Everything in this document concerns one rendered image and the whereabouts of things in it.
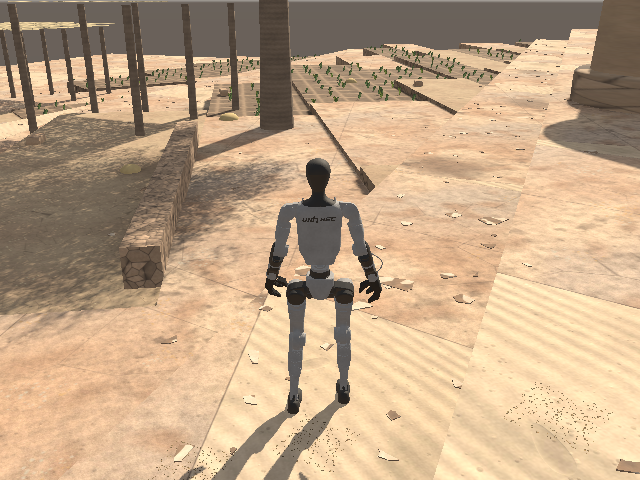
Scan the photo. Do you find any left robot upper arm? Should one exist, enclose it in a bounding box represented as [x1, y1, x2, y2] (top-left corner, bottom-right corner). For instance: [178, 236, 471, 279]
[273, 202, 298, 257]

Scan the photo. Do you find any left robot hand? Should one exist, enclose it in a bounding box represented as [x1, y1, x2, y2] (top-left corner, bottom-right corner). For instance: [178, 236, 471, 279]
[265, 276, 288, 297]

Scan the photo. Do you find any left robot forearm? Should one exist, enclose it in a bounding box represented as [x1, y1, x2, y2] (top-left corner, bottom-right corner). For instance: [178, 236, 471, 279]
[266, 242, 284, 280]

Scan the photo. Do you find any humanoid robot torso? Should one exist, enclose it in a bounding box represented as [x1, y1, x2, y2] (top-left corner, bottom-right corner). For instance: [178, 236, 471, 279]
[295, 197, 343, 300]

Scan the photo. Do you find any left robot shin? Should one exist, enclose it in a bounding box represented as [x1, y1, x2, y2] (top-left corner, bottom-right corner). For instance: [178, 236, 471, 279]
[288, 332, 303, 400]

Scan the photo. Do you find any right robot hand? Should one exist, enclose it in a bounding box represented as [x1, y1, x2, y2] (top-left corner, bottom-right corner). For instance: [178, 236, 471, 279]
[359, 277, 382, 303]

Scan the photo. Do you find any right robot forearm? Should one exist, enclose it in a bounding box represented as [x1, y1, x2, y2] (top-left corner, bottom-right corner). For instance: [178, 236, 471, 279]
[358, 241, 379, 282]

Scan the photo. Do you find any right robot upper arm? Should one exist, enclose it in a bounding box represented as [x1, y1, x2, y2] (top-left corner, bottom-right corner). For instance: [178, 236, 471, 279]
[339, 201, 368, 257]

